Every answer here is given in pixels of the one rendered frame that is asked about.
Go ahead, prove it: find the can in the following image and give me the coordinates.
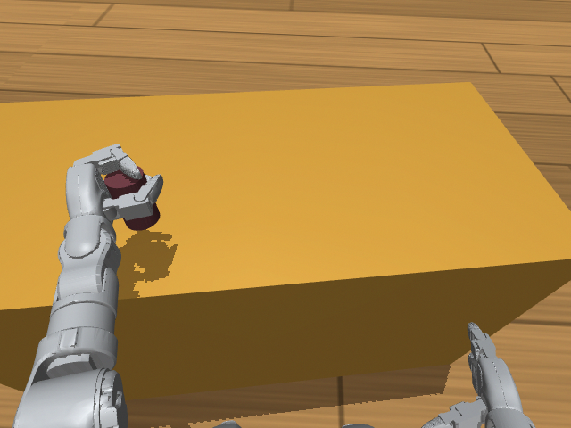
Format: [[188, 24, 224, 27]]
[[104, 166, 160, 231]]

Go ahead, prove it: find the right robot arm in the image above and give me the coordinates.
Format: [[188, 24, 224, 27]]
[[484, 408, 535, 428]]

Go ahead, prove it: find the left robot hand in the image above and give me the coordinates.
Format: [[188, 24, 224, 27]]
[[66, 144, 163, 224]]

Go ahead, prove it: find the left robot arm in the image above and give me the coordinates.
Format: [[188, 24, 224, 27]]
[[12, 215, 128, 428]]

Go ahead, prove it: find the right robot hand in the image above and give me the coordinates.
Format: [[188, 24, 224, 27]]
[[421, 322, 524, 428]]

